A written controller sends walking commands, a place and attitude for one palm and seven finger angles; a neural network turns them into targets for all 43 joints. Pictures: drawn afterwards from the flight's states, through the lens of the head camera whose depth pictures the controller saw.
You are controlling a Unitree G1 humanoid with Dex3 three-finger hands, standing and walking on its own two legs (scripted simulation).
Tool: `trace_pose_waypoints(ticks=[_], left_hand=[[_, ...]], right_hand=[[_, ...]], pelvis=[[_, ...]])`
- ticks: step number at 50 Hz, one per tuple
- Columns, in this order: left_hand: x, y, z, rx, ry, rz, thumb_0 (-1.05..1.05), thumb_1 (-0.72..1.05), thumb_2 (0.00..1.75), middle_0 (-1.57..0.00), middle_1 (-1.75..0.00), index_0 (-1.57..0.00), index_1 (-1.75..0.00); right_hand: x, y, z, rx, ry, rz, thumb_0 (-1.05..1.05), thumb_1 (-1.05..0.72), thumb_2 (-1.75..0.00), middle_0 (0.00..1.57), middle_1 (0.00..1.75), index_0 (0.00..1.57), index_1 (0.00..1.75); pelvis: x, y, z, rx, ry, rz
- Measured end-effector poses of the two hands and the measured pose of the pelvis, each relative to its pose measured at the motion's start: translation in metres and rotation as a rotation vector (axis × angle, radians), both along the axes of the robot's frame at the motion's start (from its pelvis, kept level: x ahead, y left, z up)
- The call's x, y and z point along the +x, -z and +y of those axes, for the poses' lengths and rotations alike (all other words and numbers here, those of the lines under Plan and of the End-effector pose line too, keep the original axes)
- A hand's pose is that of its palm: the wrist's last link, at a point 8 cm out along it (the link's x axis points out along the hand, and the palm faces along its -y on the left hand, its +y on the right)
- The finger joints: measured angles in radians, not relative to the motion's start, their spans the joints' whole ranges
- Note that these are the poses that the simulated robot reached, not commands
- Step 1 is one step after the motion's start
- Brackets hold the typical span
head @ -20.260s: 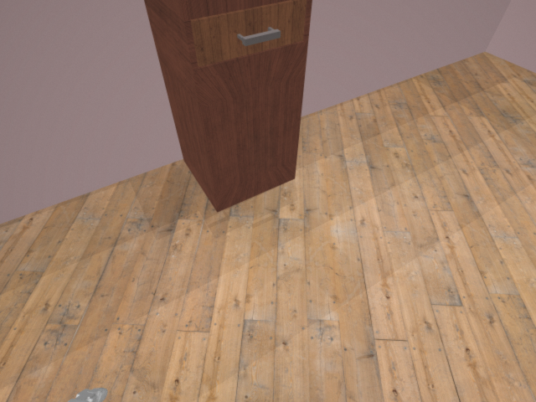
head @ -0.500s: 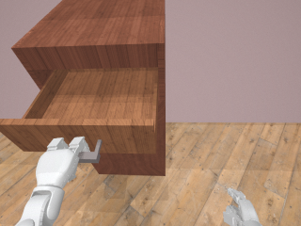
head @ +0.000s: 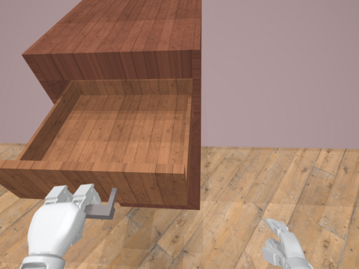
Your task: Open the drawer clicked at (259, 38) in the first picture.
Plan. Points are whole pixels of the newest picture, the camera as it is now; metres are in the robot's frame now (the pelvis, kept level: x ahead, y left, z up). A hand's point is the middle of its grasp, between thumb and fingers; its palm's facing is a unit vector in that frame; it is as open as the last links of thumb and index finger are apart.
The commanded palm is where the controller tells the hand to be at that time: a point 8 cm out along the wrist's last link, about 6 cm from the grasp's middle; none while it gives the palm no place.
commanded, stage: pull the drawer open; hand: left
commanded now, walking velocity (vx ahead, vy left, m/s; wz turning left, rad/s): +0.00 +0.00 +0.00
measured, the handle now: (83, 201) +0.23 +0.23 +0.06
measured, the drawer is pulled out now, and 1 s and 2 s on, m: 0.29 0.30 0.29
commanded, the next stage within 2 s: open the thumb to release the handle in 0.66 s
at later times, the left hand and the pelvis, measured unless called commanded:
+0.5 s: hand (72, 237) +0.16 +0.23 +0.04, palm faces +0.00 -0.11 -0.99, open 5.8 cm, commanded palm +0.11 +0.24 +0.10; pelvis +0.01 +0.01 -0.01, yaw -2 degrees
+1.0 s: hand (74, 233) +0.17 +0.23 +0.05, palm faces +0.05 -0.09 -0.99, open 6.9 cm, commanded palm +0.14 +0.24 +0.10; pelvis +0.00 +0.00 -0.01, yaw +0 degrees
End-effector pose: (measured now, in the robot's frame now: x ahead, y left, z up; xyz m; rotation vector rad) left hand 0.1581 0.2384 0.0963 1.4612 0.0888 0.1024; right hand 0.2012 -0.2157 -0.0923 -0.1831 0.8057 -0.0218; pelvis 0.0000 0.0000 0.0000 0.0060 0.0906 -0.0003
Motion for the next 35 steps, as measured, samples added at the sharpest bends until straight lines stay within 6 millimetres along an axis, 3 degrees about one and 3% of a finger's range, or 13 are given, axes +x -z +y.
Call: trace_pose_waypoints(ticks=[18,35], left_hand=[[-0.012,-0.003,0.0,-0.005,0.011,0.017,0.0,0.7,0.74,-0.32,-1.33,-0.4,-1.33],[-0.014,-0.002,-0.001,0.008,0.001,0.006,0.0,0.7,0.78,-0.31,-1.28,-0.38,-1.32]], right_hand=[[-0.006,-0.006,-0.009,0.0,0.015,-0.022,0.01,-0.9,-0.9,0.2,0.3,0.2,0.3],[-0.007,0.007,-0.007,0.023,0.016,-0.005,0.01,-0.9,-0.9,0.2,0.3,0.19,0.3]], pelvis=[[0.002,0.004,0.003,-0.003,0.026,0.018],[0.007,0.013,0.005,-0.002,0.03,0.057]])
